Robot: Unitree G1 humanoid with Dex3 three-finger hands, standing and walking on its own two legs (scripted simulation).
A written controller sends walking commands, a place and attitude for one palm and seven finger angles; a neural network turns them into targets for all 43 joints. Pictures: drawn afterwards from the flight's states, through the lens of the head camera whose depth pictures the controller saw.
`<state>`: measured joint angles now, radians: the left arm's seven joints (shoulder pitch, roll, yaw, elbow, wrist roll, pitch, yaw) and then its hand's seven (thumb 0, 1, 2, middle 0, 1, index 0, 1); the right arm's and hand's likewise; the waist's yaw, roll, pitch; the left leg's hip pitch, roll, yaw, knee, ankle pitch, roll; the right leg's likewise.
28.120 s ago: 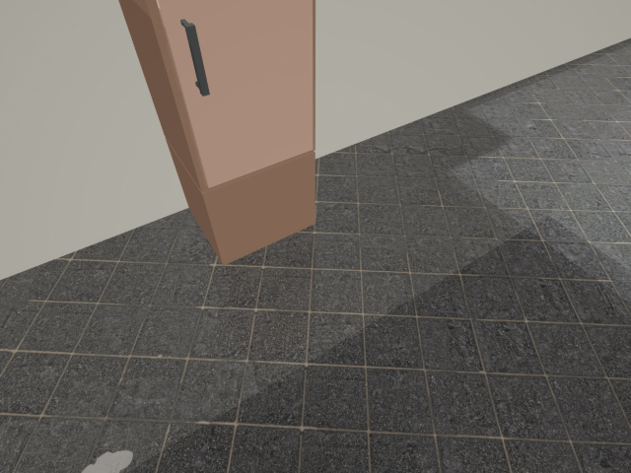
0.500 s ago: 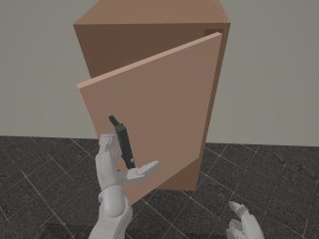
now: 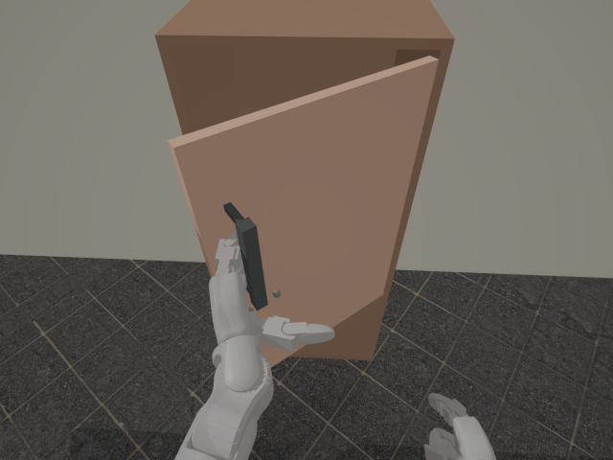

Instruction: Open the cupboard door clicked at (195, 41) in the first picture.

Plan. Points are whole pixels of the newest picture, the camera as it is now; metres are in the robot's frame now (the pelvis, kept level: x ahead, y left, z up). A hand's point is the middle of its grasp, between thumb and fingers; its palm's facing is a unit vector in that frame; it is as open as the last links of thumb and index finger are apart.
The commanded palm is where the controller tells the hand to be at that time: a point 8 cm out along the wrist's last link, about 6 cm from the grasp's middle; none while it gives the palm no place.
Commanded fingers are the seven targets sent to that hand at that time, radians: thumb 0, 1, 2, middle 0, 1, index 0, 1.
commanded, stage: slide the hand sideways off the handle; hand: left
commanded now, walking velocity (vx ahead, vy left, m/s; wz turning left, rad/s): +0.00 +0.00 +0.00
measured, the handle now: (246, 259) +0.35 +0.11 +0.09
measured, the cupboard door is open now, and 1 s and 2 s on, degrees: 38 39 39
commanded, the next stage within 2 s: draw the hand back to the body in 1.16 s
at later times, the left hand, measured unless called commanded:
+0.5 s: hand (252, 328) +0.25 +0.08 +0.09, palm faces -0.04 -1.00 -0.01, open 16.4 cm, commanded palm +0.22 +0.14 +0.09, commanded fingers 0.00 -0.50 0.30 -0.15 -0.30 -0.15 -0.30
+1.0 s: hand (208, 362) +0.21 +0.13 +0.09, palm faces +0.01 -1.00 -0.04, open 16.3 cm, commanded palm +0.18 +0.19 +0.09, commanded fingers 0.00 -0.50 0.30 -0.15 -0.30 -0.15 -0.30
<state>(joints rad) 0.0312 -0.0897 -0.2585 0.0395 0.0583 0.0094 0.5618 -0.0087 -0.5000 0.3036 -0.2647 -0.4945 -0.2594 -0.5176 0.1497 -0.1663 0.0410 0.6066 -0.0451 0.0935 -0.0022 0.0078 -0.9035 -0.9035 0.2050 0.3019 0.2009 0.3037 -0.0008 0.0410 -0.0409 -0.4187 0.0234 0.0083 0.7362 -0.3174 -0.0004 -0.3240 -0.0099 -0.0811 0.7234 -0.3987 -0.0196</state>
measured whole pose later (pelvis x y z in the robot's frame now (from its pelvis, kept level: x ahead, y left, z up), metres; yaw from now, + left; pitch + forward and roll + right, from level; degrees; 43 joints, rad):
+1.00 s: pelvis +0.02 -0.02 -0.01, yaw +0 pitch +4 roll +0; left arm 0.54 0.17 0.01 -0.31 -0.20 -0.20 -0.12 -0.01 -0.50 0.30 -0.15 -0.30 -0.15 -0.30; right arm 0.26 -0.23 0.03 0.49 0.02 -0.12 -0.04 0.01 -0.90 -0.90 0.21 0.30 0.20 0.30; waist 0.02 0.05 -0.08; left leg -0.50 0.04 0.00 0.82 -0.38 -0.02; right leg -0.41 0.00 -0.09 0.81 -0.47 -0.04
